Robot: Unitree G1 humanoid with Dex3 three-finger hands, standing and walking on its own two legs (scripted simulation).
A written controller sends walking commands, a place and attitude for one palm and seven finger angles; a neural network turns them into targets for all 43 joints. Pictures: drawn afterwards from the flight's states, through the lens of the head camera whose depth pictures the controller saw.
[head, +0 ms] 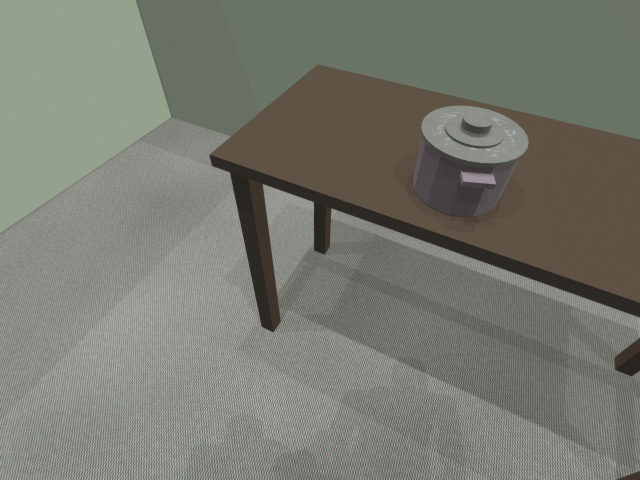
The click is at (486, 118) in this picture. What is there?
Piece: lid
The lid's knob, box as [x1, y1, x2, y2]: [461, 112, 492, 133]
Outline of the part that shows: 463,116 461,125 466,130 474,133 487,132 492,123 492,119 489,116 479,112 468,112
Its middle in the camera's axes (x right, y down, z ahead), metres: +0.27 -0.20 +0.66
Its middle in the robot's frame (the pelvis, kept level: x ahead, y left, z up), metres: +0.65 -0.23 +0.12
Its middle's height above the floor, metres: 0.90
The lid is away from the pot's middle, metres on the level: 0.00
